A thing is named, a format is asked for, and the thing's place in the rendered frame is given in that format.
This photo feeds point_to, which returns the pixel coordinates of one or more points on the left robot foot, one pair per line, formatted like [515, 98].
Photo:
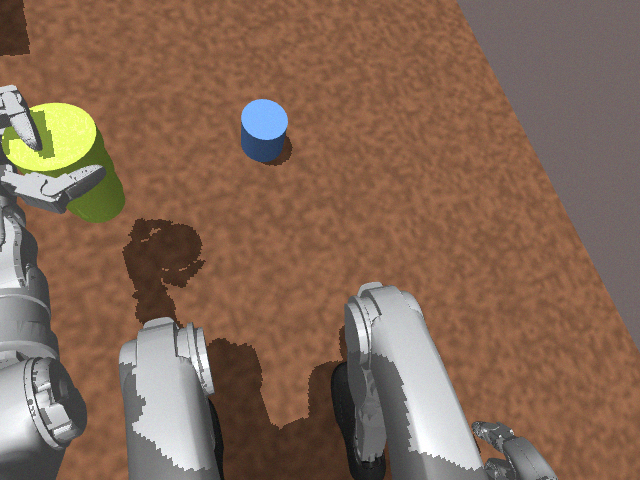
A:
[219, 447]

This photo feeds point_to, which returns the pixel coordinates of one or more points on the right robot hand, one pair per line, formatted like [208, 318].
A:
[523, 460]

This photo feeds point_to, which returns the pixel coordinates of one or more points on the right robot foot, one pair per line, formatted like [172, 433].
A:
[344, 410]

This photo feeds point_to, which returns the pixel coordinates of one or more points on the left robot hand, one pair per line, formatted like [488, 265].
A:
[35, 189]

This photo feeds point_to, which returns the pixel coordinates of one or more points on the left robot arm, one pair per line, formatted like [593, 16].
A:
[41, 411]

